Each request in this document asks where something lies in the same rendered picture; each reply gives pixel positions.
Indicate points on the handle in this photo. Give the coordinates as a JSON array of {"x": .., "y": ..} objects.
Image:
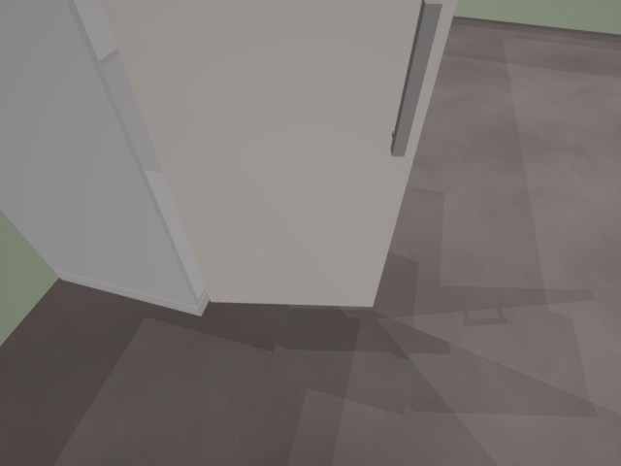
[{"x": 421, "y": 48}]

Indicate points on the fridge door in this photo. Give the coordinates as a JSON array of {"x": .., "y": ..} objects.
[{"x": 272, "y": 121}]

